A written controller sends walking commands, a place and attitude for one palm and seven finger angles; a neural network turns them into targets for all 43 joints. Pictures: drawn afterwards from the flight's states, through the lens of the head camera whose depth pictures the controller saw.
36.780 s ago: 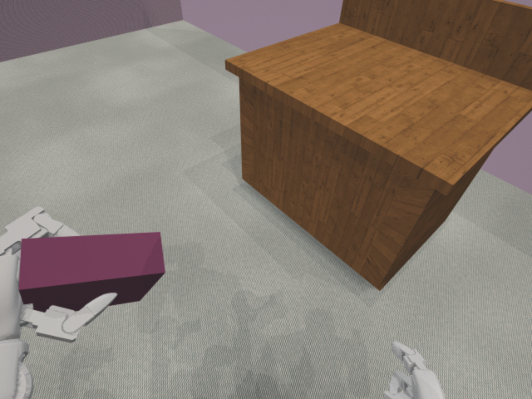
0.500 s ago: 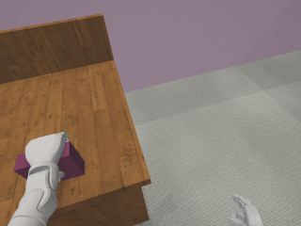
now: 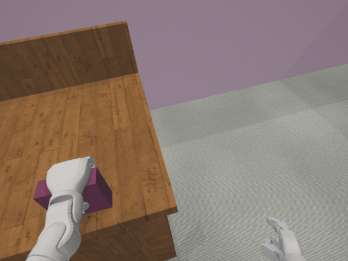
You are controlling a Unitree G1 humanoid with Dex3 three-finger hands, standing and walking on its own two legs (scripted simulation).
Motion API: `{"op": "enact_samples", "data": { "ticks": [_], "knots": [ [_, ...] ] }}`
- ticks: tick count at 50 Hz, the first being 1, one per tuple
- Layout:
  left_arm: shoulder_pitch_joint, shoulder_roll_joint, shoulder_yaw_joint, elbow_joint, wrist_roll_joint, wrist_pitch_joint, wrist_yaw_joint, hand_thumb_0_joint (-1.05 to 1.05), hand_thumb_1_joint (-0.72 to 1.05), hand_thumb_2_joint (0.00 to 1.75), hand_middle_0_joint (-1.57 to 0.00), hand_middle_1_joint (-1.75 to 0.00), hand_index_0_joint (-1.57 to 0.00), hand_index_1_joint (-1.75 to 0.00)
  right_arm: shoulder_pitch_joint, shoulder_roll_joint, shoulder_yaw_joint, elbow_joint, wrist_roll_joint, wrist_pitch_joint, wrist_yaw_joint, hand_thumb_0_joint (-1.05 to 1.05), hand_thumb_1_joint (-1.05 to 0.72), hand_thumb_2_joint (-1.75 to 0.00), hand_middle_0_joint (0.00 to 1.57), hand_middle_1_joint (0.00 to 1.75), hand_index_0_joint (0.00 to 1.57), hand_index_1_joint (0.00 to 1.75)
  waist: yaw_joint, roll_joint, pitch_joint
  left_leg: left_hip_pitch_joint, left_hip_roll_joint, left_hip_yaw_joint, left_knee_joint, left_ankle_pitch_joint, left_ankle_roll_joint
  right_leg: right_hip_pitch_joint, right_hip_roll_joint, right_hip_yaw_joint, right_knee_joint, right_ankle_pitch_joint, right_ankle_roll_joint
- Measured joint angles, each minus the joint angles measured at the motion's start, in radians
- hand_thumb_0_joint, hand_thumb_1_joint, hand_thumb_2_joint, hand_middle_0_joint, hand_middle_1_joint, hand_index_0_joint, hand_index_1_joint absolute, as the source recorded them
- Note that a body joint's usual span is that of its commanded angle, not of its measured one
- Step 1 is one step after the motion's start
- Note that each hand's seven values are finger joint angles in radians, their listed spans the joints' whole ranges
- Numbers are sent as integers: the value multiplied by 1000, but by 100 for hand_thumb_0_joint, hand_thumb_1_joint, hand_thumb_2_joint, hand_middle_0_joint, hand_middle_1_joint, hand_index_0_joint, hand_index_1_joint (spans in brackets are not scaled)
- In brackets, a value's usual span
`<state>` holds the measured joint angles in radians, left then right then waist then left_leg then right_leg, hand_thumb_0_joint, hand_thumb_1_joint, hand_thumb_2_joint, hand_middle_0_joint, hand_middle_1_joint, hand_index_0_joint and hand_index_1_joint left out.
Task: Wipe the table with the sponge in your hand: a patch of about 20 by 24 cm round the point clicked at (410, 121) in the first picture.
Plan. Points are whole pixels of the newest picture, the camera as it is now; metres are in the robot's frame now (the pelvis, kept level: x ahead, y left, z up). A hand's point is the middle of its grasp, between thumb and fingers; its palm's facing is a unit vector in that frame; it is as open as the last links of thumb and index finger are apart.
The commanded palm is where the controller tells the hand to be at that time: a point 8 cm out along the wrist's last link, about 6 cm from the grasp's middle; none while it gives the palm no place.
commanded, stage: slide across to the third lane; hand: left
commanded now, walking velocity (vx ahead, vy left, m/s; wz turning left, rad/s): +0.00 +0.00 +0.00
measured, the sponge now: (80, 198) +0.24 +0.29 -0.01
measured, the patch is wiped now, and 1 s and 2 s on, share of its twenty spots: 0.60 0.80 0.95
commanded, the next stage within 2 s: wipe forward along the third lane in 0.32 s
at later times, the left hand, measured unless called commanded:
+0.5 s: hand (99, 181) +0.27 +0.24 +0.04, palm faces -0.03 -0.02 -1.00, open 9.1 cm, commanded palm +0.25 +0.23 +0.08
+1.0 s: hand (101, 161) +0.33 +0.26 +0.03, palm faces -0.07 +0.02 -1.00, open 9.2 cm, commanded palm +0.31 +0.26 +0.07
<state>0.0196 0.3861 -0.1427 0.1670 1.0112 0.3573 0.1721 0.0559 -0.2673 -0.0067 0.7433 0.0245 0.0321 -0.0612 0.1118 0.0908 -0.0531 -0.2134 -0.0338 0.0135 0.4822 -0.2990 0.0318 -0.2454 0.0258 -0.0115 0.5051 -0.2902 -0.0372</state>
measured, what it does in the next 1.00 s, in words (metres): stands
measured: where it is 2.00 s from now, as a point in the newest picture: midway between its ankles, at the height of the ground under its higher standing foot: outside the picture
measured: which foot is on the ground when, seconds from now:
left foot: down 0.00-1.00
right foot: down 0.00-1.00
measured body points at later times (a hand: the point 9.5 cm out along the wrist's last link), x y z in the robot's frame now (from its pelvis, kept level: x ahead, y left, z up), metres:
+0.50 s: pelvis -0.01 +0.00 +0.00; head -0.02 -0.04 +0.45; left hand +0.27 +0.23 +0.09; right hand +0.21 -0.22 -0.11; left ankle -0.03 +0.10 -0.74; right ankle -0.02 -0.10 -0.74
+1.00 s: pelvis -0.02 -0.02 -0.01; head +0.00 -0.05 +0.44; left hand +0.33 +0.25 +0.09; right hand +0.14 -0.27 -0.14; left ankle -0.03 +0.10 -0.74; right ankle -0.02 -0.10 -0.74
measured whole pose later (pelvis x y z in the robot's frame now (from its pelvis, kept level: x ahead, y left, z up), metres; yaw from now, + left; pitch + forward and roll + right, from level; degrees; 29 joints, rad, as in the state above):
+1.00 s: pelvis -0.02 -0.02 -0.01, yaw +0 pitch +6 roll +1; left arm -0.38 0.38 -0.14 0.61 1.01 0.33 0.20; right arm 0.13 -0.29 0.00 0.78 0.04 0.07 -0.09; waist 0.05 0.06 -0.09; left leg -0.35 -0.02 0.01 0.56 -0.30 0.01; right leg -0.39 0.04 -0.02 0.58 -0.30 -0.06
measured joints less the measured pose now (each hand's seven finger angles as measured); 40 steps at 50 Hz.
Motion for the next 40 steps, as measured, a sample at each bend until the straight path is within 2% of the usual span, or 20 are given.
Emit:
{"op": "enact_samples", "data": {
  "ticks": [6,16,22,30,40],
  "knots": [
    [-8,-35,-44,-5,15,9,10,1,-44,112,-78,-144,-81,-145,-1,7,5,-4,1,1,10,1,-90,-90,21,30,20,30,3,5,-8,5,-4,3,0,0,3,2,-4,4,5,-2,3],
    [-71,-74,-98,33,27,86,25,1,-44,112,-79,-144,-81,-144,-9,14,17,6,8,17,21,1,-90,-90,21,30,21,30,4,-3,-5,5,-5,4,0,7,2,0,-5,4,10,2,2],
    [-107,-87,-130,57,26,110,16,1,-44,112,-79,-144,-82,-143,-15,10,21,9,10,25,21,1,-90,-90,21,30,20,30,-3,-1,-6,3,-6,5,3,9,1,-4,-5,5,16,3,1],
    [-208,-84,-106,168,15,103,10,0,-46,113,-80,-142,-83,-142,-19,11,36,20,15,35,-2,1,-90,-90,21,30,20,30,-12,-17,-2,-19,-1,3,11,15,-6,-28,-1,2,28,6,-5],
    [-348,-38,-48,345,12,40,5,-1,-47,113,-81,-141,-84,-141,20,3,33,22,17,33,-23,1,-90,-90,21,30,21,30,-41,-36,-17,-91,14,-1,45,9,-20,-96,13,-3,51,7,-18]
  ]
}}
